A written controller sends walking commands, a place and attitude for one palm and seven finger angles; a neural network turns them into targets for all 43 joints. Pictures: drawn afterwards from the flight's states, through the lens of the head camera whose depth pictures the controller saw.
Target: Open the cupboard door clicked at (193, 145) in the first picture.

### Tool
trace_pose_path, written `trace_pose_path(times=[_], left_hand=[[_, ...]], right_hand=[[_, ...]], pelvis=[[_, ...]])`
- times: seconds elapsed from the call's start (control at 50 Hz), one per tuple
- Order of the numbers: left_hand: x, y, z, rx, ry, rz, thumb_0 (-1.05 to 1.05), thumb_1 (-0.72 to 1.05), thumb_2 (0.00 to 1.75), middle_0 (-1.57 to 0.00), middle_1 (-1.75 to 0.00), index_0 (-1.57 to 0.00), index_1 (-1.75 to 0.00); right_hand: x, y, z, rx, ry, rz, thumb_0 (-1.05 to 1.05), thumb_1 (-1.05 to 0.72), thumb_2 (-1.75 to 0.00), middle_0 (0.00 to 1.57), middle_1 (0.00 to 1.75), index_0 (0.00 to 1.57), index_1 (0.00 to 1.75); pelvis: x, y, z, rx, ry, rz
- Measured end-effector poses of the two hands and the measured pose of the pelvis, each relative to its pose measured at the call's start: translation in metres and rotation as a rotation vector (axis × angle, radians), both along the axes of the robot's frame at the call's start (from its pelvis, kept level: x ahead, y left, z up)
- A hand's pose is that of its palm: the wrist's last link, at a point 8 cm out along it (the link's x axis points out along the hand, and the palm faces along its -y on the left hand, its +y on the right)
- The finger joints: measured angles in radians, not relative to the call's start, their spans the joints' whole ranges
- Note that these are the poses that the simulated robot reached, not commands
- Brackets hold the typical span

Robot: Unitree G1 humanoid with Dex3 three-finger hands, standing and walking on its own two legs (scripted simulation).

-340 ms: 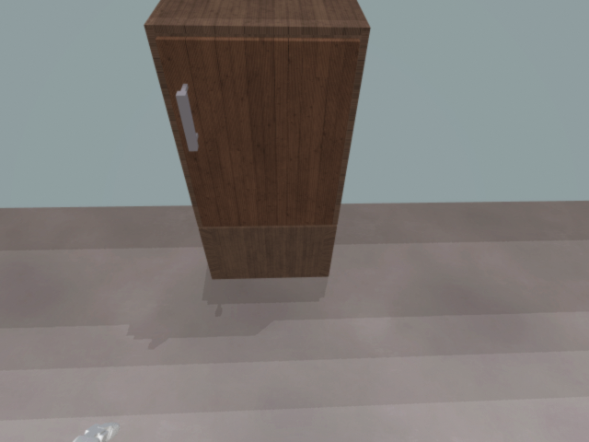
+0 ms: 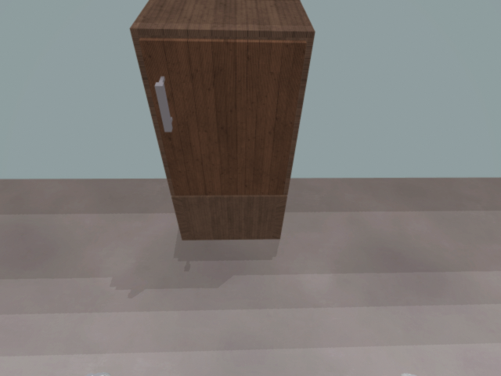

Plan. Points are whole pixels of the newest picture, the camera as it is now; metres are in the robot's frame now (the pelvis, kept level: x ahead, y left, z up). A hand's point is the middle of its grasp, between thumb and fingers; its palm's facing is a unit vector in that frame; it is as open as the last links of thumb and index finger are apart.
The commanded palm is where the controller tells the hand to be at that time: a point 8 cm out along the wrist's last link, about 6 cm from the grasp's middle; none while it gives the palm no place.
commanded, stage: stand and wait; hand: left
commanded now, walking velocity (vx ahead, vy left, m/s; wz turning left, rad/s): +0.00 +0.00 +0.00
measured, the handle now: (165, 104) +0.80 +0.30 +0.00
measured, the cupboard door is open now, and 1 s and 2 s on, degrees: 0 0 0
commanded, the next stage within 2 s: look at it before walking up in 0.48 s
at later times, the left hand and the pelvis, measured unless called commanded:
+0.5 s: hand out of the picture +0.06 +0.23 -0.15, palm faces -0.03 -0.94 -0.34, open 7.4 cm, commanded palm none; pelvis -0.01 -0.01 +0.00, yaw +0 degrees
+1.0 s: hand out of the picture +0.07 +0.23 -0.15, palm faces -0.03 -0.94 -0.33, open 7.4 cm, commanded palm none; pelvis -0.01 -0.02 +0.01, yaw +0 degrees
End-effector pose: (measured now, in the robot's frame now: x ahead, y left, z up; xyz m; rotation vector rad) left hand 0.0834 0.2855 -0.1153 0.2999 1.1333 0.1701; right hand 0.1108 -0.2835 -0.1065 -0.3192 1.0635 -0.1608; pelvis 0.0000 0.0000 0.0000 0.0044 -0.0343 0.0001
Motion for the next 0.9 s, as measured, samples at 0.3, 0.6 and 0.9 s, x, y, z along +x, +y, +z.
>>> trace_pose_path(times=[0.3,0.6,0.9], left_hand=[[-0.038,0.000,0.000,0.020,0.097,0.027,0.01,0.90,0.90,-0.20,-0.30,-0.20,-0.30],[-0.025,-0.011,0.003,0.015,0.061,0.010,0.01,0.90,0.90,-0.20,-0.30,-0.20,-0.30],[-0.019,-0.014,0.003,0.012,0.054,0.008,0.00,0.90,0.90,-0.20,-0.30,-0.20,-0.30]], right_hand=[[-0.054,-0.018,-0.011,-0.004,0.141,-0.051,0.01,-0.91,-0.90,0.20,0.30,0.20,0.30],[-0.061,-0.023,-0.011,0.005,0.144,-0.061,0.01,-0.91,-0.90,0.20,0.30,0.20,0.30],[-0.053,-0.026,-0.009,0.001,0.132,-0.058,0.01,-0.91,-0.90,0.20,0.30,0.20,0.30]], pelvis=[[-0.010,-0.008,0.003,0.000,-0.001,0.002],[-0.013,-0.015,0.004,0.001,0.001,-0.002],[-0.010,-0.018,0.005,0.000,0.002,-0.004]])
